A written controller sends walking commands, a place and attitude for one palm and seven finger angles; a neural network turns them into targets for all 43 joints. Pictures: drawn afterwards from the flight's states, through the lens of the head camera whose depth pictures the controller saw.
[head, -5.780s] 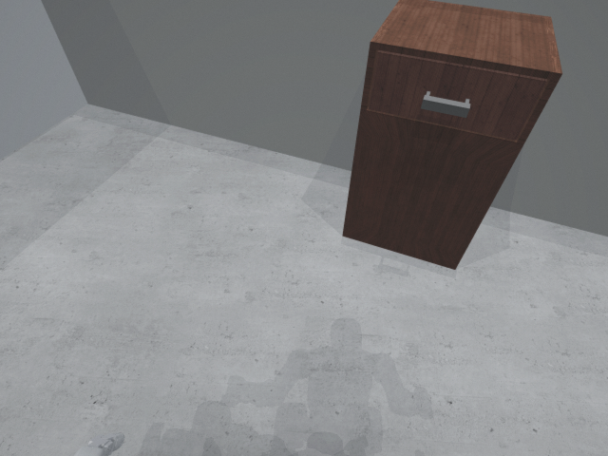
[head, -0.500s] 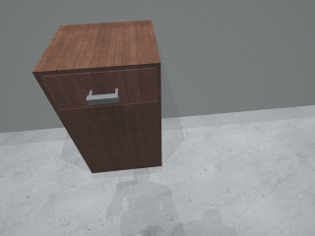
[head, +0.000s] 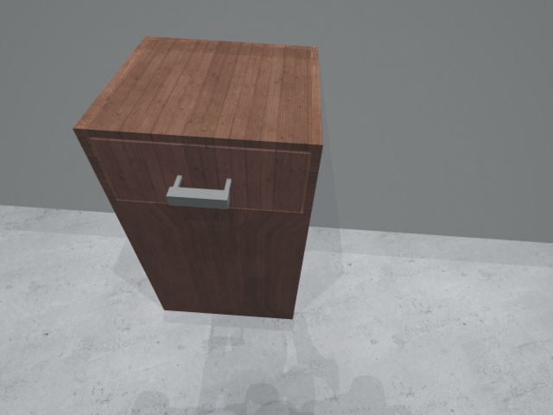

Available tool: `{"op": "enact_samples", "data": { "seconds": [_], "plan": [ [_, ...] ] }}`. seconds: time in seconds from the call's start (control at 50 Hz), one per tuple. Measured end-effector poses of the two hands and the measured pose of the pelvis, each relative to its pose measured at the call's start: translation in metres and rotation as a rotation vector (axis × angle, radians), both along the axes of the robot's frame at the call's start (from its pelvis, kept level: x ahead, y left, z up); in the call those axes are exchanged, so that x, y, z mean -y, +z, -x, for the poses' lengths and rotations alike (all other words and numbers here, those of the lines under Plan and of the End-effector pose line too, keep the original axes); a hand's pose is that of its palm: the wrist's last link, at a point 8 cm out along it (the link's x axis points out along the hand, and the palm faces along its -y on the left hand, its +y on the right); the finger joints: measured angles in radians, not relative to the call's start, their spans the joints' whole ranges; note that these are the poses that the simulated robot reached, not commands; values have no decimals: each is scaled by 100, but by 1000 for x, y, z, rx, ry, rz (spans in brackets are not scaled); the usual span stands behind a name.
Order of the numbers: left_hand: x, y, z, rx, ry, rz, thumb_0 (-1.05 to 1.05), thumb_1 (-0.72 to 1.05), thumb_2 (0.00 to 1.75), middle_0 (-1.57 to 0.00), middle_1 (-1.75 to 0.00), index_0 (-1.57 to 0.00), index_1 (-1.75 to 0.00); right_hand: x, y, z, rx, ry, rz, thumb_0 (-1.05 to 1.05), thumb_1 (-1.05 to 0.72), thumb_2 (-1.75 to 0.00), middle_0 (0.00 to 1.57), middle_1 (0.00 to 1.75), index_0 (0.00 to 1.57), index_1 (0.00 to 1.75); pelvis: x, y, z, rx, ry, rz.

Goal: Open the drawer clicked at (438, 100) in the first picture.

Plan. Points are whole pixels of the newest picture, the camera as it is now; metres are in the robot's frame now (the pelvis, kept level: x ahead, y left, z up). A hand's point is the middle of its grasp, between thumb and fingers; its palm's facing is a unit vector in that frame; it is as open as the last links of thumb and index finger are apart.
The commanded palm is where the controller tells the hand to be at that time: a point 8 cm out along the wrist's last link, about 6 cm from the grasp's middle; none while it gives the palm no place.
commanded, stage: come to a stop and stand still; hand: left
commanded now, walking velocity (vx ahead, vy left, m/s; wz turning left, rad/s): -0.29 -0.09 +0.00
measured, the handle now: (201, 189) +0.54 +0.23 -0.05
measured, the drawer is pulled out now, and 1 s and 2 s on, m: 0.00 0.00 0.00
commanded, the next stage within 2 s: look again from close up in 0.92 s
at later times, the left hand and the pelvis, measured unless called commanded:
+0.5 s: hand out of the picture +0.06 +0.16 -0.16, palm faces +0.01 -0.95 -0.32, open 7.4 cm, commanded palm none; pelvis -0.02 -0.05 -0.01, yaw -3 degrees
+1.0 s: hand out of the picture -0.03 +0.08 -0.17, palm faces +0.04 -0.98 -0.18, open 7.3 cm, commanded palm none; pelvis -0.03 -0.09 +0.01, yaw -2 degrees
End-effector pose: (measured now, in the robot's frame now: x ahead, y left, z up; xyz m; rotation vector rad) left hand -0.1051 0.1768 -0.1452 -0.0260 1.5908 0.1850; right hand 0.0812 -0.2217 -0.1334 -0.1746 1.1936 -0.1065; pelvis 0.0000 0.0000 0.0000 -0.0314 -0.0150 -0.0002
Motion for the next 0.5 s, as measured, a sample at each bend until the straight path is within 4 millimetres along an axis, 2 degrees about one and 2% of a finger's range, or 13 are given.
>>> {"op": "enact_samples", "data": {
  "seconds": [0.04,0.08,0.14,0.18,0.26,0.36,0.44,0.5],
  "plan": [
    [-3,-7,-5,-32,4,14,1,91,90,-20,-30,-20,-30,-11,-2,-20,28,14,10,0,-92,-89,19,30,20,30,-6,-6,-12,1,-5,-2],
    [-7,-11,-17,-43,-5,15,1,91,90,-20,-30,-20,-30,-22,-1,-31,39,13,7,0,-92,-89,19,30,20,30,-10,-6,-19,6,-22,-23],
    [-17,-10,-43,-25,-44,1,1,91,90,-20,-30,-20,-30,-33,0,-34,35,-16,-7,0,-92,-89,19,30,20,30,-12,-3,-23,10,-45,-30],
    [-26,-8,-64,9,-75,-20,1,91,90,-20,-30,-20,-30,-31,2,-35,52,-57,-5,-2,-93,-89,20,30,20,30,-12,0,-21,10,-49,-28],
    [-47,-5,-107,115,-118,-87,1,91,90,-20,-30,-20,-30,-10,5,-26,51,-83,17,-4,-94,-89,20,30,21,30,-5,2,-10,7,-51,-23],
    [-57,6,-149,260,-141,-172,1,91,90,-20,-30,-20,-30,28,1,5,2,-97,37,-2,-93,-89,20,30,21,30,16,0,2,7,-50,-29],
    [-44,16,-162,340,-175,-223,1,91,90,-20,-30,-20,-30,60,-13,33,-28,-122,21,-1,-92,-89,20,30,20,30,38,-7,10,11,-49,-44],
    [-26,20,-155,353,-201,-243,0,91,90,-19,-30,-20,-30,80,-26,55,-56,-149,-3,0,-92,-89,20,30,20,30,54,-11,16,19,-47,-50]
  ]
}}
